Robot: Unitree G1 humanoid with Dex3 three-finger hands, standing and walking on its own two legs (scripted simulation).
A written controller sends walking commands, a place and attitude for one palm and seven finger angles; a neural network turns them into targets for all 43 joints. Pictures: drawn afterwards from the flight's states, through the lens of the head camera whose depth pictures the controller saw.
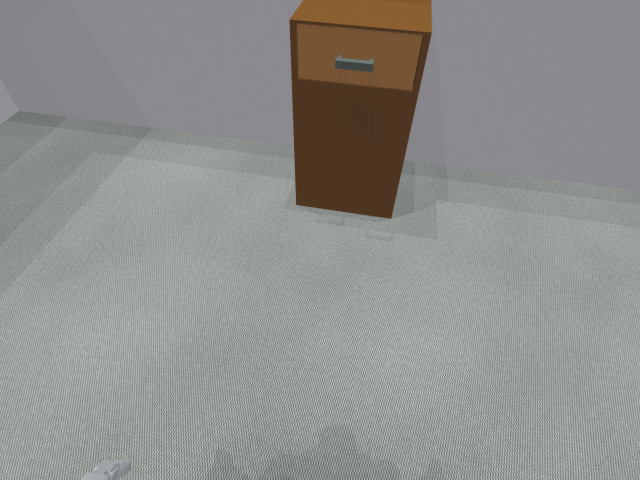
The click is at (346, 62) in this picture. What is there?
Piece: drawer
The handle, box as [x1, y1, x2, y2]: [335, 55, 373, 71]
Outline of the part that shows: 335,60 335,67 337,68 365,71 372,70 373,58 367,61 342,58 341,55 339,55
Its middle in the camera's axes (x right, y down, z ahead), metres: +0.11 -0.58 +1.26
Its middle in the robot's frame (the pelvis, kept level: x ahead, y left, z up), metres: +1.33 -0.04 -0.06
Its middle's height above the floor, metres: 0.71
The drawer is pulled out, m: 0.00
